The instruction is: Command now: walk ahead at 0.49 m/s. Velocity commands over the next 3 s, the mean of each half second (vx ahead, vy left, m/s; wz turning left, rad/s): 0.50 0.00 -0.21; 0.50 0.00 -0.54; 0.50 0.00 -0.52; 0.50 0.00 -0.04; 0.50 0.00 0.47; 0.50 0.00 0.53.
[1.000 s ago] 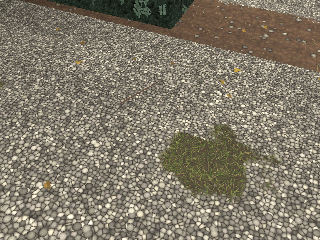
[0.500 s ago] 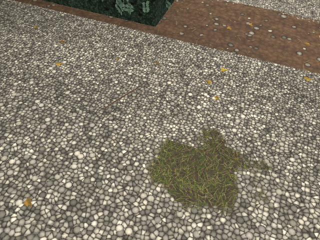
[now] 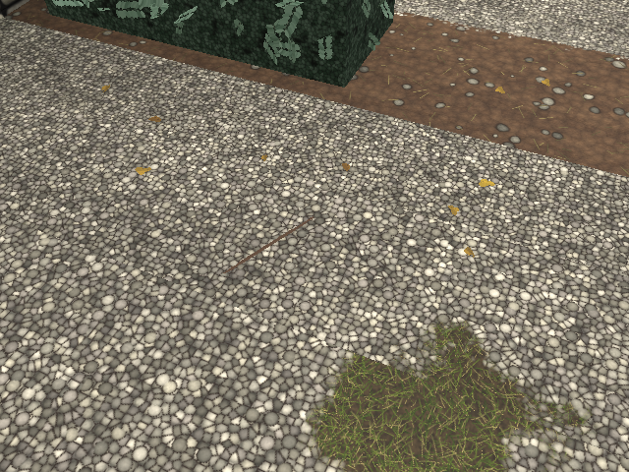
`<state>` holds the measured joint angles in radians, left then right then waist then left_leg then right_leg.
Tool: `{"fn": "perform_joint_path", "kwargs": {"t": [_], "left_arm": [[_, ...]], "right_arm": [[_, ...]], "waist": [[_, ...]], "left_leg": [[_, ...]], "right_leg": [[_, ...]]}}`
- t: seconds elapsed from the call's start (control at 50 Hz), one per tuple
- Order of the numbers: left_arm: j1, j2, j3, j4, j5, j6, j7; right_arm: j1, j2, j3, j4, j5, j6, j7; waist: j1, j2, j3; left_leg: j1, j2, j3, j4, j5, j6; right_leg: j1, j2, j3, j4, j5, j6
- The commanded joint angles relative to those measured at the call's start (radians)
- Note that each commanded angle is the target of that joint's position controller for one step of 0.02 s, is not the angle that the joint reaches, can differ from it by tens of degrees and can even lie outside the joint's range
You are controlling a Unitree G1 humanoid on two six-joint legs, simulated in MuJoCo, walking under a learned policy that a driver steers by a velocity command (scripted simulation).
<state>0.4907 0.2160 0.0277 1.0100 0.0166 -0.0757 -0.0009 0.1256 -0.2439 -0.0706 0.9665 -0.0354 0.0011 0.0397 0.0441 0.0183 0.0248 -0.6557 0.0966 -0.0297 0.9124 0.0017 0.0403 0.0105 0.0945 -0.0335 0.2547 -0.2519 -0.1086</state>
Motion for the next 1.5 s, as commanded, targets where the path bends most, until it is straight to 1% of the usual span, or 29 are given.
{"fn": "perform_joint_path", "kwargs": {"t": [0.02, 0.08, 0.24, 0.32, 0.34, 0.36, 0.38, 0.4, 0.42, 0.46, 0.52, 0.6, 0.72, 0.78, 0.8, 0.82, 0.84, 0.9, 0.98, 1.06, 1.12, 1.2, 1.26, 1.3, 1.32, 1.34, 1.36, 1.4, 1.5], "left_arm": [[0.115, 0.105, 0.019, 0.002, 0.005, -0.017, 0.019], [0.149, 0.11, 0.023, 0.014, 0.016, -0.04, 0.031], [0.107, 0.117, 0.011, -0.001, 0.038, -0.043, 0.033], [0.117, 0.122, 0.006, 0.028, 0.049, 0.001, 0.057], [0.088, 0.129, 0.014, 0.035, 0.032, 0.015, 0.063], [0.059, 0.137, 0.032, 0.027, 0.002, 0.023, 0.06], [0.171, 0.076, 0.032, 0.018, -0.044, 0.019, 0.063], [0.265, 0.088, 0.026, 0.01, -0.085, 0.008, 0.074], [0.174, 0.093, 0.021, 0.015, -0.058, 0.016, 0.077], [-0.011, 0.103, 0.033, -0.047, 0.025, 0.04, 0.051], [-0.176, 0.055, 0.034, -0.122, 0.037, 0.08, -0.018], [-0.249, 0.01, 0.009, -0.181, 0.014, 0.061, -0.04], [-0.467, 0.044, 0.017, -0.267, 0.02, 0.076, -0.057], [-0.322, 0.072, 0.038, -0.231, 0.021, 0.064, -0.051], [-0.161, 0.118, 0.06, -0.187, 0.029, 0.058, -0.038], [-0.094, 0.242, 0.091, -0.186, 0.029, 0.056, -0.022], [-0.066, 0.309, 0.1, -0.205, -0.006, 0.074, -0.018], [-0.177, 0.186, 0.067, -0.178, -0.004, 0.078, 0.004], [-0.212, 0.172, 0.063, -0.19, -0.019, 0.03, 0.002], [-0.152, 0.213, 0.073, -0.181, -0.033, 0.029, 0.005], [-0.122, 0.209, 0.077, -0.195, 0.0, 0.026, 0.002], [-0.08, 0.209, 0.076, -0.221, 0.013, 0.037, 0.009], [-0.172, 0.228, 0.08, -0.273, 0.006, 0.047, 0.009], [-0.295, 0.233, 0.084, -0.313, -0.011, 0.041, 0.006], [-0.214, 0.077, 0.054, -0.332, -0.013, 0.033, 0.01], [-0.065, 0.034, 0.031, -0.32, 0.004, 0.015, 0.023], [-0.035, 0.116, 0.047, -0.294, 0.015, 0.018, 0.027], [-0.223, 0.186, 0.066, -0.291, 0.017, 0.043, 0.015], [-0.304, 0.131, 0.053, -0.279, 0.028, 0.079, -0.033]], "right_arm": [[-0.077, -0.07, -0.02, -0.054, -0.005, -0.011, 0.003], [-0.261, -0.068, -0.014, -0.128, -0.016, -0.041, -0.003], [-0.31, -0.051, 0.004, -0.186, 0.009, -0.047, 0.016], [0.009, -0.073, -0.003, -0.097, 0.011, -0.069, -0.019], [0.206, -0.094, -0.013, -0.036, -0.001, -0.071, -0.03], [0.344, -0.164, -0.036, 0.018, -0.018, -0.069, -0.034], [0.43, -0.225, -0.03, 0.036, -0.038, -0.078, -0.022], [0.429, -0.177, -0.02, 0.014, -0.004, -0.084, -0.007], [0.384, -0.117, -0.016, -0.016, -0.001, -0.075, -0.001], [0.211, -0.103, -0.012, -0.065, 0.001, -0.09, -0.035], [0.171, -0.084, -0.003, -0.044, 0.003, -0.121, -0.049], [0.148, -0.052, 0.005, -0.058, 0.021, -0.131, -0.046], [0.309, -0.107, -0.008, -0.035, 0.014, -0.077, -0.056], [0.336, -0.164, -0.018, -0.037, 0.004, -0.048, -0.06], [0.313, -0.175, -0.019, -0.059, 0.012, -0.042, -0.058], [0.326, -0.074, 0.003, -0.118, 0.018, -0.04, -0.046], [0.206, -0.114, -0.008, -0.2, 0.019, -0.049, -0.034], [0.138, -0.118, -0.006, -0.204, 0.023, -0.063, -0.037], [0.179, -0.094, -0.006, -0.194, -0.005, -0.003, -0.038], [-0.011, -0.078, 0.001, -0.264, -0.004, -0.005, -0.035], [0.042, -0.088, 0.006, -0.232, -0.006, -0.008, -0.031], [-0.035, -0.14, 0.0, -0.262, -0.017, -0.037, -0.018], [0.09, -0.133, 0.005, -0.245, -0.001, -0.047, -0.009], [0.44, -0.175, -0.023, -0.16, -0.012, -0.06, -0.017], [0.437, -0.238, -0.033, -0.167, -0.021, -0.07, -0.026], [0.373, -0.19, -0.001, -0.221, 0.015, -0.069, -0.027], [0.357, -0.213, -0.015, -0.22, 0.021, -0.076, -0.03], [0.249, -0.157, -0.004, -0.225, 0.015, -0.105, -0.018], [0.372, -0.169, -0.007, -0.123, 0.016, -0.088, -0.034]], "waist": [[0.002, -0.074, 0.077], [0.039, -0.074, 0.162], [0.104, -0.038, 0.159], [0.005, -0.019, -0.005], [-0.105, 0.009, -0.07], [-0.174, 0.136, -0.118], [-0.109, 0.225, -0.21], [-0.078, 0.226, -0.354], [-0.123, 0.139, -0.338], [-0.065, 0.071, -0.267], [0.006, 0.066, 0.008], [0.039, 0.095, -0.011], [-0.05, 0.021, 0.054], [0.004, 0.032, -0.054], [0.085, -0.013, -0.14], [0.072, -0.199, -0.247], [0.096, -0.219, -0.294], [-0.013, -0.001, 0.021], [-0.089, -0.049, -0.01], [-0.048, -0.062, 0.013], [-0.031, -0.112, -0.078], [-0.005, -0.056, -0.029], [-0.085, -0.084, -0.02], [-0.282, -0.036, -0.098], [-0.2, 0.247, -0.106], [-0.065, 0.201, -0.095], [-0.053, 0.184, -0.093], [-0.043, -0.035, 0.129], [-0.067, 0.089, 0.075]], "left_leg": [[-0.237, 0.009, -0.027, 0.022, 0.093, 0.002], [-0.335, 0.006, -0.021, -0.152, 0.16, -0.015], [-0.006, -0.012, 0.053, -0.42, 0.442, 0.017], [0.405, -0.01, 0.029, -0.628, 0.566, -0.001], [0.604, 0.015, 0.042, -0.745, 0.704, -0.011], [0.872, 0.08, 0.006, -0.732, 0.756, -0.002], [1.19, 0.218, -0.019, -0.242, 1.351, -0.014], [1.4, 0.385, -0.19, -0.132, 1.329, 0.074], [1.277, 0.368, -0.205, -0.251, 0.933, 0.094], [0.845, 0.345, -0.288, -0.495, 0.039, 0.149], [0.334, 0.266, -0.137, -0.626, 0.124, 0.174], [0.307, 0.193, 0.051, -0.637, 0.244, 0.129], [0.583, 0.208, 0.161, -0.591, 0.28, 0.095], [0.646, 0.19, 0.253, -0.255, 0.584, 0.073], [0.518, 0.163, 0.283, -0.007, 0.473, 0.034], [0.187, 0.047, 0.298, 0.379, -0.206, -0.016], [-0.106, -0.122, 0.106, 0.559, -0.577, -0.047], [-0.112, 0.016, 0.014, 0.338, -0.379, -0.036], [0.078, 0.005, 0.027, 0.18, -0.279, -0.068], [0.121, -0.039, 0.037, -0.081, -0.078, -0.084], [0.163, -0.07, 0.048, 0.048, 0.08, -0.057], [0.015, -0.061, 0.001, 0.072, -0.101, -0.042], [0.259, -0.123, 0.027, -0.152, -0.357, -0.03], [0.665, -0.134, 0.049, -0.349, -0.353, -0.023], [0.8, 0.147, -0.272, -0.404, -0.281, 0.041], [0.82, 0.308, -0.522, -0.361, 0.27, 0.042], [0.741, 0.353, -0.734, -0.539, 0.125, 0.181], [0.508, 0.281, -0.539, -0.574, -0.014, 0.228], [0.545, 0.143, -0.179, -0.539, 0.305, 0.158]], "right_leg": [[0.111, -0.3, 0.219, -0.015, 0.366, -0.117], [0.14, -0.28, 0.215, -0.009, 0.231, -0.109], [-0.029, -0.213, 0.217, 0.265, 0.173, -0.079], [0.003, -0.128, 0.211, 0.764, 0.306, -0.059], [-0.054, -0.098, 0.177, 1.047, 0.297, -0.048], [-0.28, -0.003, 0.128, 1.383, -0.199, -0.016], [-0.625, 0.057, 0.158, 1.701, -0.737, 0.012], [-0.867, -0.031, 0.199, 1.623, -0.555, 0.017], [-0.914, -0.103, 0.149, 1.557, -0.451, 0.01], [-0.85, -0.162, 0.104, 1.419, -0.118, 0.02], [-0.651, -0.208, 0.105, 1.043, 0.023, 0.085], [-0.525, -0.198, 0.051, 0.692, 0.249, 0.039], [-0.56, -0.122, -0.073, 0.471, 0.083, -0.05], [-0.326, -0.006, -0.127, 0.384, -0.063, -0.096], [-0.091, -0.026, -0.04, 0.275, -0.033, -0.138], [0.186, -0.333, 0.418, 0.191, -0.097, -0.244], [0.313, -0.479, 0.865, 0.003, -0.083, -0.343], [-0.033, -0.354, 0.457, 0.013, 0.187, -0.212], [-0.195, -0.219, 0.289, -0.013, 0.428, -0.17], [-0.254, -0.159, 0.259, -0.037, 0.413, -0.128], [-0.188, -0.19, 0.282, 0.034, 0.54, -0.134], [-0.056, -0.247, 0.402, 0.135, 0.554, -0.183], [-0.169, -0.174, 0.377, 0.243, 0.66, -0.136], [-0.396, -0.082, 0.33, 0.665, 0.624, -0.087], [-0.585, 0.058, 0.252, 1.028, -0.15, -0.042], [-0.727, 0.044, 0.242, 1.16, -0.372, -0.035], [-0.814, 0.03, 0.21, 1.19, -0.3, -0.012], [-0.84, -0.041, 0.233, 1.112, -0.137, 0.016], [-0.785, -0.057, 0.161, 0.924, 0.092, 0.031]]}}
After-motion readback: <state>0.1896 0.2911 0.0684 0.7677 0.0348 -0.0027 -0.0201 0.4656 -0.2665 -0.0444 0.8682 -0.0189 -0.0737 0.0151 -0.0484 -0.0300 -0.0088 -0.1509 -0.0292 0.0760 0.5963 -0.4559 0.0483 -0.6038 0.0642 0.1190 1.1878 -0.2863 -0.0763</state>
